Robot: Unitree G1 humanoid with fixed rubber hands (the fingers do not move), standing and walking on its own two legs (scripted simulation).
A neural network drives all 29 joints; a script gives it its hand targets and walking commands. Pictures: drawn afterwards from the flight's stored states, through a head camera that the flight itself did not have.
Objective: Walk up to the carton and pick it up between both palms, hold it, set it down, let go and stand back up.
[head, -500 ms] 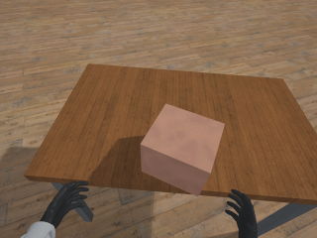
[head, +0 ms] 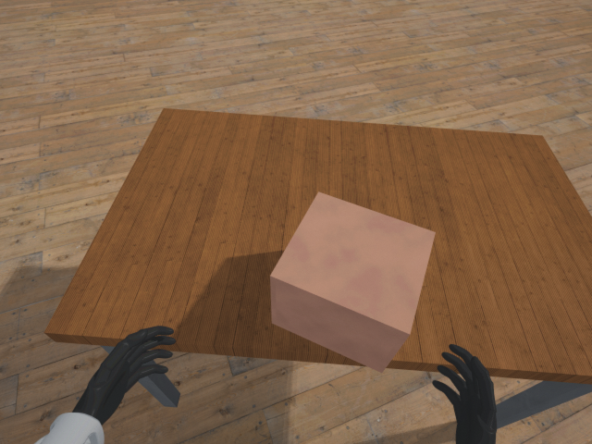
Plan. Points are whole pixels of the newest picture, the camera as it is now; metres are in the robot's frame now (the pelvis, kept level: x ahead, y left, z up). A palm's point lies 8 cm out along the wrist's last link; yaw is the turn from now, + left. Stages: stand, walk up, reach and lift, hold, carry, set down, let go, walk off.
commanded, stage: reach and lift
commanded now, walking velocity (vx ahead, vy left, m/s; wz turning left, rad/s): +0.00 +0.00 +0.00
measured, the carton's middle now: (349, 280) +0.36 -0.05 -0.04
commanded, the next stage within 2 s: none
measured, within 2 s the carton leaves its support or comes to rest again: neither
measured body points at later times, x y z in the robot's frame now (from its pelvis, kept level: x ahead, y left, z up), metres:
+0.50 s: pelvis +0.01 -0.02 +0.00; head +0.02 -0.01 +0.45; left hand +0.23 +0.22 +0.03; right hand +0.17 -0.20 +0.02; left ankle +0.00 +0.09 -0.74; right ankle -0.02 -0.15 -0.74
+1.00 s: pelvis +0.01 +0.00 +0.01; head +0.02 +0.01 +0.46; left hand +0.33 +0.20 +0.07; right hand +0.24 -0.21 +0.06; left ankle +0.00 +0.09 -0.74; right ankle -0.02 -0.15 -0.74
